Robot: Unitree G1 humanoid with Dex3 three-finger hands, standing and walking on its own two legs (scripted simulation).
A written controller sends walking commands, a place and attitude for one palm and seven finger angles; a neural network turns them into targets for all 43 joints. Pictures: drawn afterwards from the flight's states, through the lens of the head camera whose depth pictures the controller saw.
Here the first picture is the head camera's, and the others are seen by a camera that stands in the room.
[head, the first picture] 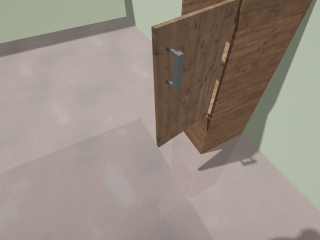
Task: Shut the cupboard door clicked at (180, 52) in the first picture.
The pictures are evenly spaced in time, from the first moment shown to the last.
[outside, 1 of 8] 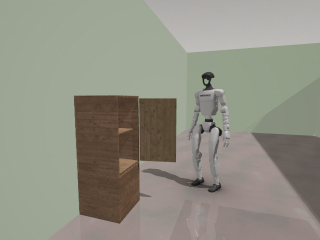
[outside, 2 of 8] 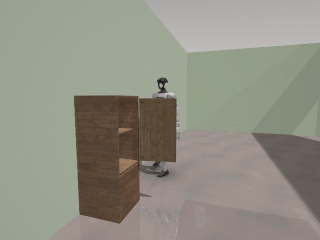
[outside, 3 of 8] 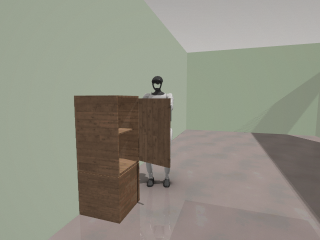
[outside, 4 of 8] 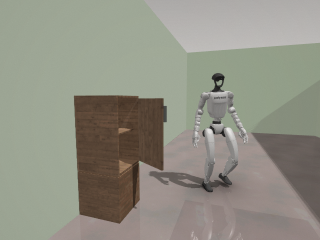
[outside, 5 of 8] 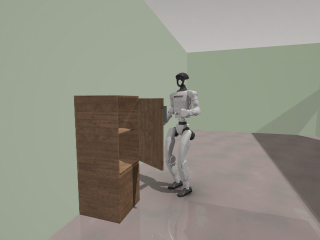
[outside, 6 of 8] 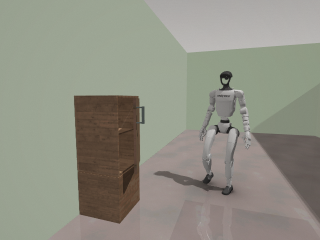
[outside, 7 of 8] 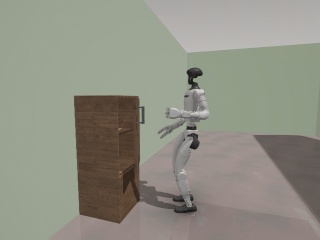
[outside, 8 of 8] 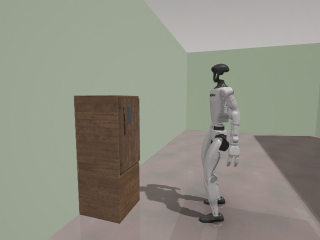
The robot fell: no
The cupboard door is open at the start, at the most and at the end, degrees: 100 100 0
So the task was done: yes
